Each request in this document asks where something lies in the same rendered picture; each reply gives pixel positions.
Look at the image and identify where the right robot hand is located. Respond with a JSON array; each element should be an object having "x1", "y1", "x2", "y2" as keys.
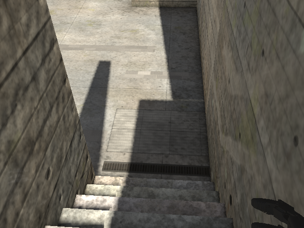
[{"x1": 251, "y1": 198, "x2": 304, "y2": 228}]

